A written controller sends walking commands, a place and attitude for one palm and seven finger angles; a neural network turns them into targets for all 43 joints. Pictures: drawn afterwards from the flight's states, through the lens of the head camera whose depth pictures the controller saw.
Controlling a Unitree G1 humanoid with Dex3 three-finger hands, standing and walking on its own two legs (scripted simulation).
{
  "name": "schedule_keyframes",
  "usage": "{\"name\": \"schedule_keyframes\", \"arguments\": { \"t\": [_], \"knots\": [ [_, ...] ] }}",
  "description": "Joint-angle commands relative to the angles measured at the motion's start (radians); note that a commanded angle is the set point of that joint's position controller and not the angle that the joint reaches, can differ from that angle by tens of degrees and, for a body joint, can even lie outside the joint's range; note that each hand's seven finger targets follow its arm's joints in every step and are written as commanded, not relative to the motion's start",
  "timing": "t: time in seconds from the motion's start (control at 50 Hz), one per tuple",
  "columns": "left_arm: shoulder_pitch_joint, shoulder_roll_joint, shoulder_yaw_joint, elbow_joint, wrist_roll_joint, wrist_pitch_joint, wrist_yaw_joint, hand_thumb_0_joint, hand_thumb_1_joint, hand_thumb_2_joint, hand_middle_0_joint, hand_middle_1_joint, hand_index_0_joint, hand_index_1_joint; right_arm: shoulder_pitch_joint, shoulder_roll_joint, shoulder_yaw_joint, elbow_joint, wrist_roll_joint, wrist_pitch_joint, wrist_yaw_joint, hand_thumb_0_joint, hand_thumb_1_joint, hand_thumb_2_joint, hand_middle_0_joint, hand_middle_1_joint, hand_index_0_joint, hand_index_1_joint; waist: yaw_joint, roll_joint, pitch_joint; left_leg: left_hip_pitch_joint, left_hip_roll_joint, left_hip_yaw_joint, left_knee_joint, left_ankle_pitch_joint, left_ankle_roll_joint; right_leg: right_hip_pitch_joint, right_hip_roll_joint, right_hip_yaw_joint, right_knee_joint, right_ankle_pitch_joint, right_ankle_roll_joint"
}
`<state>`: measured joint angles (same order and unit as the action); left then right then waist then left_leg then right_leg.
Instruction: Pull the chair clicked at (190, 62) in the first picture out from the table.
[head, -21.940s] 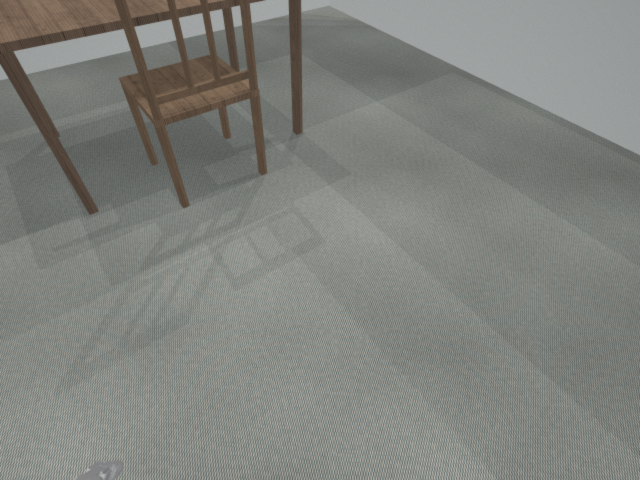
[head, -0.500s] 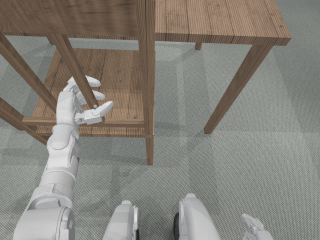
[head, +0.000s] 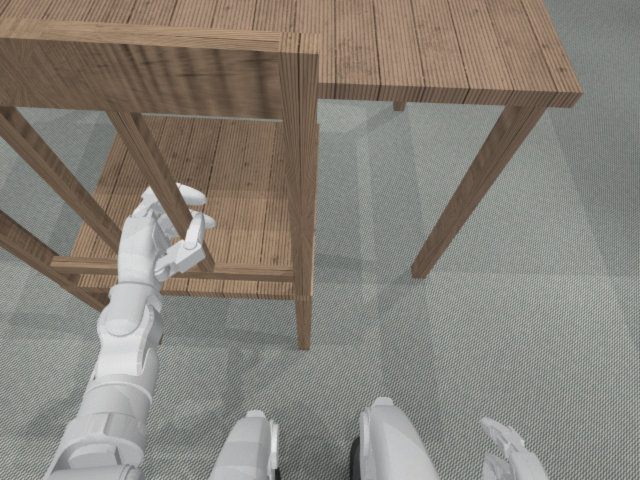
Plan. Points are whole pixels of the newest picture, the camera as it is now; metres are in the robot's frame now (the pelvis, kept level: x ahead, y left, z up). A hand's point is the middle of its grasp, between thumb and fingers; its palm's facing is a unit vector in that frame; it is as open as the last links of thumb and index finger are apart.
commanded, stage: hook a spindle and tug to test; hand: left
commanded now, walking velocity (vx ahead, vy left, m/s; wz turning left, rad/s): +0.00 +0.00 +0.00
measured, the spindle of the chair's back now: (85, 206) +0.43 +0.29 +0.04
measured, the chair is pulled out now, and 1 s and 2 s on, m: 0.02 0.09 0.15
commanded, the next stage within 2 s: step backward, pulling the chair out in 0.26 s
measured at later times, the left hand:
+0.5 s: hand (198, 255) +0.37 +0.15 +0.03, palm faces +0.04 -0.99 -0.17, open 5.4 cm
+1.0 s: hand (220, 283) +0.33 +0.12 +0.04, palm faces -0.01 -0.99 -0.14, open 5.0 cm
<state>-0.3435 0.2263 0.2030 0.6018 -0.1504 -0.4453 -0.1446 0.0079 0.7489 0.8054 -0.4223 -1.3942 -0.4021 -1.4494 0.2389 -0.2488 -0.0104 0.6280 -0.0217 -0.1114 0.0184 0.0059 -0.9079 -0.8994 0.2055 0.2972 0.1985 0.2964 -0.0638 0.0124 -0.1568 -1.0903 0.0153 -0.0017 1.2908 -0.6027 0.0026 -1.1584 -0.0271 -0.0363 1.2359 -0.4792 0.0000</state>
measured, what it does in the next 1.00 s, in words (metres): rises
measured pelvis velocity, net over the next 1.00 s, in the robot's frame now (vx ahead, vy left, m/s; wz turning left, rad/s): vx -0.01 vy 0.00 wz -0.06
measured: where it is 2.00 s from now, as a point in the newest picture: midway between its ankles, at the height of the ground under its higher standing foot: outside the picture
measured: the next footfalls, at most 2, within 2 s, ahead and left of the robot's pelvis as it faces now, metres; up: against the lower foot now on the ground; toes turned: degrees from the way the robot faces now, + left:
none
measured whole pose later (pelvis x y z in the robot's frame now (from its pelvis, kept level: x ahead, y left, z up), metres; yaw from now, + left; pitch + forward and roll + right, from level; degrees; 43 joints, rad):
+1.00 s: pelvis -0.01 +0.00 +0.10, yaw -4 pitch +7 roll +0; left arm -0.29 0.19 0.05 0.84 -0.09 -0.21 0.08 0.03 0.74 0.79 -0.29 -1.09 -0.49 -1.45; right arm 0.22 -0.22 -0.01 0.65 0.04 0.12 -0.14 0.00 -0.91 -0.90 0.21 0.30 0.20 0.30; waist -0.07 0.00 0.03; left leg -0.47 0.05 0.07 0.68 -0.33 0.00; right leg -0.54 0.02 0.02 0.61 -0.19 0.00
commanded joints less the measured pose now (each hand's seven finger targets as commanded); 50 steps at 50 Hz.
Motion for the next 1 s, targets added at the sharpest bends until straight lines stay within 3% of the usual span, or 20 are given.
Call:
{"name": "schedule_keyframes", "arguments": {
  "t": [0.0,0.1,0.14,0.18,0.32,0.34,0.36,0.38,0.4,0.42,0.48,0.54,0.58,0.64,0.68,0.72,0.74,0.78,0.86,0.98],
  "knots": [
    [-0.209,0.102,-0.017,-0.25,0.01,-0.085,-0.014,0.0,0.9,0.9,-0.5,-1.45,-0.5,-1.45,0.042,-0.143,-0.057,-0.097,0.008,-0.035,-0.011,0.0,-0.9,-0.9,0.2,0.3,0.2,0.3,0.003,0.026,-0.438,0.22,-0.025,-0.021,-0.169,0.425,-0.021,0.33,0.035,-0.006,-0.112,0.317,-0.026],
    [-0.201,0.085,-0.042,-0.283,0.01,-0.075,-0.015,0.0,0.9,0.9,-0.5,-1.45,-0.5,-1.45,0.028,-0.141,-0.057,-0.098,0.01,-0.039,-0.016,0.0,-0.9,-0.9,0.2,0.3,0.2,0.3,0.002,0.036,-0.446,0.232,-0.025,-0.027,-0.167,0.416,-0.023,0.314,0.032,-0.007,-0.109,0.298,-0.026],
    [-0.171,0.118,-0.011,-0.306,0.009,-0.072,-0.012,0.0,0.9,0.9,-0.5,-1.45,-0.5,-1.45,0.028,-0.143,-0.058,-0.106,0.009,-0.043,-0.018,0.0,-0.9,-0.9,0.2,0.3,0.2,0.3,0.018,0.031,-0.469,0.219,-0.03,-0.02,-0.164,0.424,-0.019,0.352,0.031,-0.001,-0.108,0.321,-0.027],
    [-0.138,0.103,-0.021,-0.305,0.007,-0.065,-0.015,0.0,0.9,0.9,-0.5,-1.45,-0.5,-1.45,0.021,-0.136,-0.055,-0.109,0.011,-0.042,-0.018,0.0,-0.9,-0.9,0.2,0.3,0.2,0.3,0.019,0.022,-0.459,0.214,-0.03,-0.018,-0.164,0.428,-0.019,0.359,0.031,0.0,-0.109,0.33,-0.026],
    [-0.211,0.107,-0.022,-0.287,0.01,-0.068,-0.013,0.0,0.9,0.9,-0.5,-1.45,-0.5,-1.45,0.003,-0.133,-0.048,-0.1,0.009,-0.054,-0.029,0.0,-0.9,-0.9,0.2,0.3,0.2,0.3,0.001,0.013,-0.413,0.156,-0.038,-0.01,-0.155,0.319,-0.008,0.345,0.027,0.015,-0.125,0.261,-0.021],
    [-0.267,0.119,-0.022,-0.281,0.014,-0.068,-0.01,0.0,0.9,0.9,-0.5,-1.45,-0.5,-1.45,0.004,-0.137,-0.047,-0.094,0.011,-0.057,-0.033,0.0,-0.9,-0.9,0.2,0.3,0.2,0.3,-0.012,0.007,-0.4,0.149,-0.036,-0.014,-0.151,0.304,-0.006,0.326,0.026,0.016,-0.125,0.244,-0.021],
    [-0.32,0.44,0.119,-0.414,0.121,0.049,0.121,0.0,0.9,0.9,-0.5,-1.45,-0.5,-1.45,0.045,-0.152,-0.063,-0.174,0.06,0.039,-0.073,0.0,-0.9,-0.9,0.2,0.3,0.2,0.3,0.045,0.006,-0.56,0.427,-0.025,0.039,-0.319,0.263,0.016,0.667,-0.045,0.18,-0.341,0.2,-0.024],
    [-0.292,0.3,0.017,-0.44,0.119,0.12,0.167,0.0,0.9,0.9,-0.5,-1.45,-0.5,-1.45,0.051,-0.125,-0.054,-0.203,0.064,0.067,-0.099,0.0,-0.9,-0.9,0.2,0.3,0.2,0.3,0.008,0.038,-0.492,0.472,-0.042,0.051,-0.359,0.268,0.023,0.707,-0.044,0.154,-0.403,0.317,-0.021],
    [-0.228,0.256,-0.019,-0.378,0.124,0.181,0.194,0.0,0.9,0.9,-0.5,-1.45,-0.5,-1.45,0.017,-0.121,-0.046,-0.204,0.07,0.091,-0.114,0.0,-0.9,-0.9,0.2,0.3,0.2,0.3,0.005,0.064,-0.434,0.457,-0.032,0.044,-0.384,0.261,0.02,0.679,-0.054,0.134,-0.402,0.338,-0.019],
    [-0.138,0.219,-0.047,-0.278,0.133,0.23,0.215,0.0,0.9,0.9,-0.5,-1.45,-0.5,-1.45,0.011,-0.117,-0.039,-0.196,0.074,0.118,-0.124,0.0,-0.9,-0.9,0.2,0.3,0.2,0.3,0.002,0.006,-0.366,0.445,-0.02,0.026,-0.406,0.212,0.018,0.656,-0.058,0.127,-0.426,0.273,-0.011],
    [-0.106,0.164,-0.1,-0.121,0.145,0.3,0.251,0.0,0.9,0.9,-0.5,-1.45,-0.5,-1.45,0.011,-0.122,-0.02,-0.169,0.079,0.171,-0.15,0.0,-0.9,-0.9,0.2,0.3,0.2,0.3,-0.008,-0.047,-0.254,0.458,0.011,-0.01,-0.496,0.288,0.022,0.693,-0.057,0.093,-0.443,0.431,-0.001],
    [-0.191,0.191,-0.085,-0.059,0.143,0.295,0.275,0.0,0.9,0.9,-0.5,-1.45,-0.5,-1.45,0.015,-0.137,-0.025,-0.147,0.074,0.199,-0.167,0.0,-0.9,-0.9,0.2,0.3,0.2,0.3,-0.01,-0.04,-0.248,0.548,0.045,-0.022,-0.56,0.441,0.013,0.74,-0.056,0.082,-0.493,0.585,0.012],
    [-0.197,0.149,-0.122,0.001,0.143,0.284,0.275,0.0,0.9,0.9,-0.5,-1.45,-0.5,-1.45,0.024,-0.136,-0.027,-0.125,0.069,0.207,-0.17,0.0,-0.9,-0.9,0.2,0.3,0.2,0.3,-0.008,0.046,-0.247,0.632,0.079,-0.038,-0.6,0.612,0.008,0.746,-0.043,0.07,-0.516,0.639,0.017],
    [-0.211,0.139,-0.133,0.027,0.137,0.26,0.266,0.0,0.9,0.9,-0.5,-1.45,-0.5,-1.45,0.026,-0.135,-0.04,-0.105,0.064,0.209,-0.169,0.0,-0.9,-0.9,0.2,0.3,0.2,0.3,0.004,0.164,-0.26,0.756,0.117,-0.056,-0.631,0.823,0.003,0.737,-0.015,0.055,-0.553,0.612,0.019],
    [-0.193,0.114,-0.152,0.044,0.129,0.249,0.253,0.0,0.9,0.9,-0.5,-1.45,-0.5,-1.45,0.023,-0.128,-0.043,-0.094,0.058,0.209,-0.162,0.0,-0.9,-0.9,0.2,0.3,0.2,0.3,0.011,0.196,-0.262,0.819,0.142,-0.064,-0.651,0.917,-0.001,0.727,0.001,0.051,-0.567,0.549,0.02],
    [-0.178,0.105,-0.159,0.054,0.122,0.24,0.242,0.0,0.9,0.9,-0.5,-1.45,-0.5,-1.45,0.005,-0.126,-0.045,-0.093,0.055,0.208,-0.156,0.0,-0.9,-0.9,0.2,0.3,0.2,0.3,0.02,0.227,-0.234,0.828,0.153,-0.065,-0.685,0.902,-0.002,0.731,0.014,0.044,-0.579,0.468,0.015],
    [-0.163,0.115,-0.145,0.062,0.119,0.238,0.24,0.0,0.9,0.9,-0.5,-1.45,-0.5,-1.45,-0.003,-0.13,-0.048,-0.094,0.053,0.209,-0.156,0.0,-0.9,-0.9,0.2,0.3,0.2,0.3,0.024,0.198,-0.225,0.829,0.159,-0.072,-0.696,0.904,0.002,0.74,0.024,0.039,-0.584,0.453,0.016],
    [-0.153,0.11,-0.151,0.058,0.114,0.231,0.234,0.0,0.9,0.9,-0.5,-1.45,-0.5,-1.45,-0.016,-0.13,-0.049,-0.093,0.052,0.209,-0.154,0.0,-0.9,-0.9,0.2,0.3,0.2,0.3,0.026,0.205,-0.199,0.816,0.167,-0.06,-0.722,0.848,0.003,0.762,0.022,0.043,-0.593,0.441,0.013],
    [-0.142,0.119,-0.144,0.058,0.108,0.223,0.235,0.0,0.9,0.9,-0.5,-1.45,-0.5,-1.45,-0.027,-0.133,-0.051,-0.097,0.055,0.205,-0.16,0.0,-0.9,-0.9,0.2,0.3,0.2,0.3,0.018,0.129,-0.161,0.761,0.156,-0.032,-0.738,0.699,-0.001,0.816,0.009,0.055,-0.622,0.52,0.012],
    [-0.211,0.119,-0.16,0.097,0.113,0.207,0.26,0.0,0.9,0.9,-0.5,-1.45,-0.5,-1.45,-0.023,-0.121,-0.045,-0.073,0.065,0.199,-0.167,0.0,-0.9,-0.9,0.2,0.3,0.2,0.3,0.0,0.05,-0.17,0.739,0.105,0.003,-0.718,0.495,-0.011,0.824,-0.039,0.092,-0.673,0.539,0.009]
  ]
}}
